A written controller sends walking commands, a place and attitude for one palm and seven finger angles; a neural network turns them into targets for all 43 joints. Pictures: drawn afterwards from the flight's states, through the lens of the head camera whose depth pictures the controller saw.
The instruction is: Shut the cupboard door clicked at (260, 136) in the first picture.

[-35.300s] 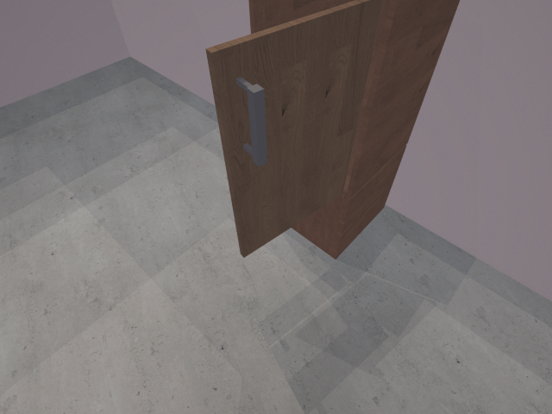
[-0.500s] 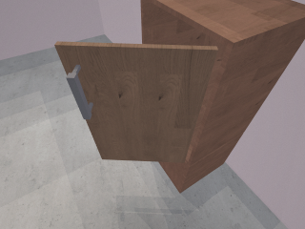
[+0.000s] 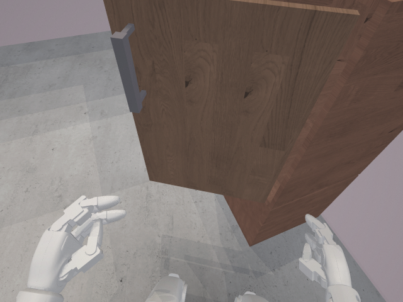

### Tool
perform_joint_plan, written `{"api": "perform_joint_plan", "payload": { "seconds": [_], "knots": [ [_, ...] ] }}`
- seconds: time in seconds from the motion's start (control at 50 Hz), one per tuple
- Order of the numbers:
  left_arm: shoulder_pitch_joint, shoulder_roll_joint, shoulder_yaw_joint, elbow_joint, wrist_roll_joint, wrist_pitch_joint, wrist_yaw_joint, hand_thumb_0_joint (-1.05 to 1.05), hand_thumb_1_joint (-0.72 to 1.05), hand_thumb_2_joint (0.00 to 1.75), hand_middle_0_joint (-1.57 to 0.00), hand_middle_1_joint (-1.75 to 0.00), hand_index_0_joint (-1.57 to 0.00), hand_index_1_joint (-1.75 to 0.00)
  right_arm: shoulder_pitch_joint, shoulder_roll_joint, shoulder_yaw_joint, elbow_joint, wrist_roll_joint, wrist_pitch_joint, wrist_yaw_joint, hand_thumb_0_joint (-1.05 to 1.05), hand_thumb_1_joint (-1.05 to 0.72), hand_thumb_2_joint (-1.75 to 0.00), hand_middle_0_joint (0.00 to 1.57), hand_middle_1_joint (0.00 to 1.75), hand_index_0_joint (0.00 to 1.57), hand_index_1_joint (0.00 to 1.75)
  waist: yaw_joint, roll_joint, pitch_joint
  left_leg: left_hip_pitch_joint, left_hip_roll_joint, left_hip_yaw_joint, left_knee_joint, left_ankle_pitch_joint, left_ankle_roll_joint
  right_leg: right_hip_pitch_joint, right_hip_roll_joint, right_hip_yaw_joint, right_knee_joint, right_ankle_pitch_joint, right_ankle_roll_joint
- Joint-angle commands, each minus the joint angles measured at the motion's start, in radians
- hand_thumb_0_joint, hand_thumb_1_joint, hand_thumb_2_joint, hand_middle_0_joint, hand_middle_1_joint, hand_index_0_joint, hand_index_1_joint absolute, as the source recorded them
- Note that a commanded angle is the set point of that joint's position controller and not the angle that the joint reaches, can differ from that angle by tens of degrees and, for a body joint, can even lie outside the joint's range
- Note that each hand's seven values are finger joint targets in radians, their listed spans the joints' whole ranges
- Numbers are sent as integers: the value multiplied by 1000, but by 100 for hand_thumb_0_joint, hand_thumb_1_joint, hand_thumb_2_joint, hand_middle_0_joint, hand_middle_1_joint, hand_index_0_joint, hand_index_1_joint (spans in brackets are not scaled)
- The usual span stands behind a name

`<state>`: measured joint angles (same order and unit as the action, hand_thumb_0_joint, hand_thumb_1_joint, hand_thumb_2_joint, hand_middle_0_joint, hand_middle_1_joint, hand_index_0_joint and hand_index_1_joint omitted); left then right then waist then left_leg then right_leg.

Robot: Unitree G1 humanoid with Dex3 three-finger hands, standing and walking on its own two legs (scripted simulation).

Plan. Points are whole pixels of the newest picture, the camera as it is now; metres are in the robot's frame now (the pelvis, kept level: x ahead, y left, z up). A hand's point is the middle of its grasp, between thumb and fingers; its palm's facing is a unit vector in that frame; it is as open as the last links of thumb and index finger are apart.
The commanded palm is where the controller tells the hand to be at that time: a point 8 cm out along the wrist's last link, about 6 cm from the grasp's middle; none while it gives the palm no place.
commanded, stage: raise the hand and make a fist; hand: left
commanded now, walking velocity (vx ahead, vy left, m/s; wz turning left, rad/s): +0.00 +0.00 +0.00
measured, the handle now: (132, 71) +0.48 +0.21 +0.20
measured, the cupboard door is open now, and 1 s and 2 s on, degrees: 56 56 56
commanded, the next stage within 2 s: bring the fist close to the handle in 1.36 s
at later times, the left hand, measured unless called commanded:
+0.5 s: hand (96, 205) +0.22 +0.20 +0.13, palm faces -0.08 -1.00 -0.05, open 3.4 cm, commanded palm +0.20 +0.25 +0.15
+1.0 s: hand (83, 159) +0.26 +0.21 +0.20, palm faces -0.05 -1.00 -0.07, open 3.1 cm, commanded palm +0.23 +0.25 +0.20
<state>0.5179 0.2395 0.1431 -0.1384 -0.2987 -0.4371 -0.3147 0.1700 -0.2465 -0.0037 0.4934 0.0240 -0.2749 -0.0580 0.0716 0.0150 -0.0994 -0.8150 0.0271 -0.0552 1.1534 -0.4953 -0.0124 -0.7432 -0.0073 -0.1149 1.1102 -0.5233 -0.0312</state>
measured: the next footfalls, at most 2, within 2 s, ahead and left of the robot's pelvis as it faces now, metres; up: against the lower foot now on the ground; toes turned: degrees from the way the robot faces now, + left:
none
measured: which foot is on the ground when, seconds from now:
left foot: down 0.00-1.00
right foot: down 0.00-1.00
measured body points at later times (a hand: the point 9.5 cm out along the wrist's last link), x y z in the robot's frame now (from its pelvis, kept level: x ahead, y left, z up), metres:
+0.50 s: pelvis +0.02 +0.02 +0.04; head +0.04 +0.02 +0.49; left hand +0.22 +0.25 +0.14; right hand +0.19 -0.23 -0.02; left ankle +0.05 +0.12 -0.65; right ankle +0.02 -0.11 -0.65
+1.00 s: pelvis +0.02 +0.01 +0.07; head +0.01 +0.00 +0.52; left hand +0.25 +0.26 +0.21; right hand +0.21 -0.21 +0.00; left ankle +0.05 +0.12 -0.65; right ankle +0.02 -0.11 -0.65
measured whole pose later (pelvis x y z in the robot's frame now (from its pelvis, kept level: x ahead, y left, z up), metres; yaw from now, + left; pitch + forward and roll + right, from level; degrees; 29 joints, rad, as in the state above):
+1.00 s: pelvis +0.02 +0.01 +0.07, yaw -1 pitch -1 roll -1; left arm 0.24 0.31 0.22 -0.20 -0.33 0.01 -0.30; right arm 0.26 -0.25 0.08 0.59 0.06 -0.27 -0.07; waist 0.05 0.05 -0.05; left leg -0.35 0.01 0.00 0.69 -0.33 0.01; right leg -0.30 -0.02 -0.06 0.66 -0.35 0.00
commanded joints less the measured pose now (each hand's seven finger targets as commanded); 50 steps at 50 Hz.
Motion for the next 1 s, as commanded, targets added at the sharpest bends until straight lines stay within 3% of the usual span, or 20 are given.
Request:
{"api": "perform_joint_plan", "payload": {
  "seconds": [0.0, 0.04, 0.08, 0.14, 0.22, 0.28, 0.32, 0.36, 0.48, 0.5, 0.56, 0.58, 0.64, 0.68, 0.74, 0.78, 0.84, 0.88, 0.94, 0.98],
  "knots": [
    [-87, 118, 27, -203, -9, 51, -37, 0, 90, 90, -71, -86, -71, -86, 17, -108, -45, -129, 23, -32, -20, 0, -90, -90, 20, 30, 20, 30, -82, 43, -155, 152, -29, 12, -212, 169, 48, 97, 25, 119, -278, 141, 12],
    [-42, 144, 75, -218, -15, 122, -31, 0, 90, 90, -75, -90, -75, -90, 3, -100, -44, -149, 26, -16, -22, 0, -90, -90, 20, 30, 20, 30, -52, 9, -190, 172, -30, 15, -245, 195, 46, 159, 19, 118, -297, 156, 15],
    [-20, 161, 123, -227, -26, 165, -6, 0, 90, 90, -79, -94, -79, -94, -19, -86, -36, -154, 21, -6, -22, 0, -90, -90, 20, 30, 20, 30, -21, 19, -192, 181, -34, 13, -269, 224, 43, 200, 22, 103, -293, 195, 10],
    [-21, 132, 133, -263, -48, 158, 28, 0, 90, 90, -84, -100, -84, -100, -9, -77, -30, -157, 18, -3, -19, 0, -90, -90, 20, 30, 20, 30, -24, -24, -181, 207, -30, 8, -305, 236, 36, 206, 26, 70, -292, 224, 15],
    [-42, 112, 93, -274, -45, 119, 38, 0, 90, 90, -92, -108, -92, -108, 9, -92, -23, -152, 16, -19, -13, 0, -90, -90, 20, 30, 20, 30, -39, -18, -151, 221, -29, 6, -329, 221, 35, 197, 27, 63, -300, 211, 13],
    [-60, 138, 93, -272, -34, 118, 33, 0, 90, 90, -97, -114, -97, -114, 15, -108, -25, -145, 20, -30, -14, 0, -90, -90, 20, 30, 20, 30, -45, -24, -134, 231, -29, 6, -342, 207, 39, 206, 25, 71, -319, 197, 12],
    [-72, 125, 70, -316, -32, 121, 29, 0, 90, 90, -101, -118, -101, -118, 23, -110, -25, -149, 27, -40, -12, 0, -90, -90, 20, 30, 20, 30, -46, 35, -149, 275, -27, 4, -365, 223, 37, 215, 23, 59, -319, 223, 10],
    [-87, 141, 80, -342, -26, 132, 40, 0, 90, 90, -104, -122, -104, -122, 31, -111, -24, -146, 29, -46, -13, 0, -90, -90, 20, 30, 20, 30, -48, 49, -156, 305, -25, 1, -386, 227, 36, 225, 24, 50, -328, 235, 10],
    [-122, 173, 114, -345, -17, 177, 76, 0, 90, 90, -115, -134, -115, -134, 20, -114, -17, -134, 33, -38, -13, 0, -90, -90, 20, 30, 20, 30, -42, 44, -97, 341, -20, 1, -437, 244, 35, 275, 28, 43, -369, 268, 7],
    [-128, 147, 95, -345, -20, 189, 75, 0, 90, 90, -117, -136, -117, -136, 21, -110, -12, -140, 34, -36, -12, 0, -90, -90, 20, 30, 20, 30, -42, 44, -86, 345, -21, 3, -451, 240, 35, 282, 27, 38, -377, 266, 8],
    [-172, 149, 91, -331, -23, 224, 70, 0, 90, 90, -123, -142, -123, -142, 17, -114, -4, -136, 38, -36, -12, 0, -90, -90, 20, 30, 20, 30, -50, 55, -54, 370, -18, 0, -484, 204, 33, 287, 29, 37, -413, 240, 10],
    [-185, 174, 114, -323, -24, 236, 69, 0, 90, 90, -124, -144, -124, -144, 13, -119, -4, -129, 37, -36, -14, 0, -90, -90, 20, 30, 20, 30, -48, 32, -61, 374, -19, 4, -483, 215, 37, 312, 25, 48, -429, 252, 10],
    [-225, 169, 110, -331, -29, 264, 53, 0, 90, 90, -130, -150, -130, -150, 11, -116, 4, -128, 38, -42, -13, 0, -90, -90, 20, 30, 20, 30, -48, 43, -78, 416, -21, 11, -501, 253, 38, 342, 25, 46, -449, 292, 12],
    [-253, 191, 131, -298, -32, 289, 49, 0, 90, 90, -130, -150, -130, -150, 7, -120, 10, -117, 36, -41, -17, 0, -90, -90, 20, 30, 20, 30, -50, 15, -47, 414, -20, 11, -510, 256, 42, 356, 25, 51, -474, 298, 13],
    [-327, 183, 123, -318, -39, 305, 37, 0, 90, 90, -130, -150, -130, -150, -3, -117, 16, -111, 40, -47, -19, 0, -90, -90, 20, 30, 20, 30, -51, 47, -50, 453, -22, 14, -535, 257, 40, 370, 23, 50, -500, 299, 14],
    [-362, 217, 150, -327, -36, 318, 39, 0, 90, 90, -130, -150, -130, -150, -8, -121, 20, -103, 38, -52, -20, 0, -90, -90, 20, 30, 20, 30, -40, 57, -65, 473, -24, 13, -546, 284, 42, 408, 21, 55, -511, 324, 10],
    [-391, 202, 147, -302, -40, 342, 31, 0, 90, 90, -130, -150, -130, -150, -15, -114, 25, -92, 42, -58, -20, 0, -90, -90, 20, 30, 20, 30, -37, 42, -64, 500, -24, 14, -575, 295, 40, 423, 21, 44, -531, 336, 13],
    [-403, 230, 175, -267, -46, 363, 27, 0, 90, 90, -130, -150, -130, -150, -26, -120, 24, -82, 43, -61, -24, 0, -90, -90, 20, 30, 20, 30, -32, 1, -43, 500, -26, 16, -584, 285, 44, 440, 17, 58, -558, 323, 15],
    [-462, 220, 166, -267, -50, 393, 18, 0, 90, 90, -130, -150, -130, -150, -39, -117, 27, -79, 48, -63, -27, 0, -90, -90, 20, 30, 20, 30, -29, 34, -43, 529, -29, 24, -605, 288, 45, 452, 12, 59, -578, 325, 17],
    [-411, 226, 188, -206, -52, 415, 14, 0, 90, 90, -130, -150, -130, -150, -40, -122, 25, -73, 47, -66, -26, 0, -90, -90, 20, 30, 20, 30, -20, -24, -27, 520, -29, 24, -607, 295, 46, 464, 11, 67, -594, 330, 18]
  ]
}}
